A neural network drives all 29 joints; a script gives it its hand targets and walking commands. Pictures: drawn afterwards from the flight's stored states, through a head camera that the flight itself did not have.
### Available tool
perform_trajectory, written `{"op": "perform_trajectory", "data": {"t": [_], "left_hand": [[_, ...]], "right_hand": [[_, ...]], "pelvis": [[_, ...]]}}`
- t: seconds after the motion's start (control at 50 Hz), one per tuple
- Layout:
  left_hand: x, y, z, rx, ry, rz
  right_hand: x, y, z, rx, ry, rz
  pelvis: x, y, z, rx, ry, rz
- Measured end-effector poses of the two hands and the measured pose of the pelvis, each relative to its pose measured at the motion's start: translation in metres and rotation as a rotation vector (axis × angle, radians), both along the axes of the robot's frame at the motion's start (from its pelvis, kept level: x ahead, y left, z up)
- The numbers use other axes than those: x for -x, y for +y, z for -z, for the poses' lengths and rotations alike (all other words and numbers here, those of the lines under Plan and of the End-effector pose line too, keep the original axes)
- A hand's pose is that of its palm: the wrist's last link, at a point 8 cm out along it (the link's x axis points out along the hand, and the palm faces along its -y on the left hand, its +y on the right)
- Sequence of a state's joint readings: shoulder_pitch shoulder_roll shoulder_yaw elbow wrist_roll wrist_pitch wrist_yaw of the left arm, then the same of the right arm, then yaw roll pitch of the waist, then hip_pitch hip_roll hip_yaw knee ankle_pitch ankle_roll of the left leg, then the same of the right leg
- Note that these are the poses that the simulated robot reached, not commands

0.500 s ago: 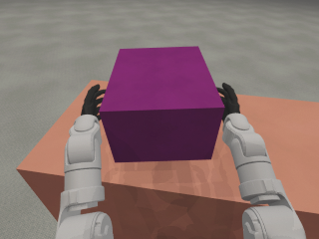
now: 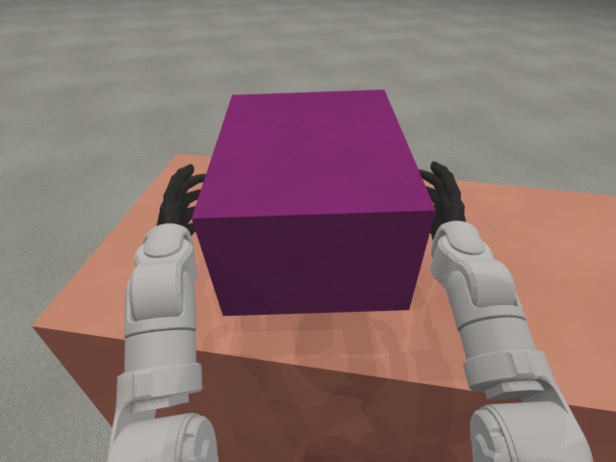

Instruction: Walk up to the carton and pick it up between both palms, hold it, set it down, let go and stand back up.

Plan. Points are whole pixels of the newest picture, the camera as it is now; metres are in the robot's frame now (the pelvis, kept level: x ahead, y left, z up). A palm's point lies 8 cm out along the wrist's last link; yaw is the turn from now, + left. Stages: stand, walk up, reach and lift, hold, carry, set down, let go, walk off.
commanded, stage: hold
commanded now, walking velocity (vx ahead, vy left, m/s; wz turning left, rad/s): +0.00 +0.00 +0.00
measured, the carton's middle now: (311, 191) +0.45 -0.01 +0.16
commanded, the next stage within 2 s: none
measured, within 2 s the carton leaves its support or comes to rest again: neither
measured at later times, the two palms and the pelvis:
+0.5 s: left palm (176, 224) +0.36 +0.17 +0.18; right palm (445, 219) +0.36 -0.17 +0.18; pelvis +0.00 +0.00 +0.00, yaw +0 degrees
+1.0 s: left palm (176, 227) +0.36 +0.17 +0.18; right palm (445, 222) +0.35 -0.17 +0.18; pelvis +0.00 +0.00 +0.00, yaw +0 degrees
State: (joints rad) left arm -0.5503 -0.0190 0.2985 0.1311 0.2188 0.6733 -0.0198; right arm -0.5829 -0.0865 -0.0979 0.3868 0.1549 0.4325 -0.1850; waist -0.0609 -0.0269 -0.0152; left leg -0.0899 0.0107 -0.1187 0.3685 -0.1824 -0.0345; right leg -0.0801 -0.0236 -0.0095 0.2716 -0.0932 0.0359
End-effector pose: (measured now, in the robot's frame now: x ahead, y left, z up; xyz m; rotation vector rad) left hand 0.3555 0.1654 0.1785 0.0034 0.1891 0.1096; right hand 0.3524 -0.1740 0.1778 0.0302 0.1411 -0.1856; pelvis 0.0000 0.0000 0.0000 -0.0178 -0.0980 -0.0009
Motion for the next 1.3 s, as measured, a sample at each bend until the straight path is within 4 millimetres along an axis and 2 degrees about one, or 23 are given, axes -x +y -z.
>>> {"op": "perform_trajectory", "data": {"t": [0.44,0.78,1.12,1.3], "left_hand": [[-0.0019,0.0002,-0.0056,-0.009,-0.006,-0.005],[-0.0014,0.0043,0.0011,-0.005,0.004,-0.011],[-0.0027,0.0,0.0013,0.004,0.013,-0.008],[-0.0031,0.0006,-0.0038,-0.004,-0.004,-0.009]], "right_hand": [[-0.0037,0.0002,-0.004,0.001,-0.008,-0.005],[-0.0047,0.0044,0.0005,0.0,0.0,-0.009],[-0.0048,0.0003,-0.002,0.008,0.008,-0.004],[-0.0057,0.0007,-0.0039,-0.004,-0.01,-0.006]], "pelvis": [[-0.0006,-0.001,-0.0003,-0.002,0.005,-0.005],[-0.0039,0.0005,-0.0003,0.002,0.003,-0.01],[-0.0001,-0.0017,-0.0003,-0.003,0.005,-0.005],[-0.0018,-0.0022,-0.0005,-0.001,0.008,-0.011]]}}
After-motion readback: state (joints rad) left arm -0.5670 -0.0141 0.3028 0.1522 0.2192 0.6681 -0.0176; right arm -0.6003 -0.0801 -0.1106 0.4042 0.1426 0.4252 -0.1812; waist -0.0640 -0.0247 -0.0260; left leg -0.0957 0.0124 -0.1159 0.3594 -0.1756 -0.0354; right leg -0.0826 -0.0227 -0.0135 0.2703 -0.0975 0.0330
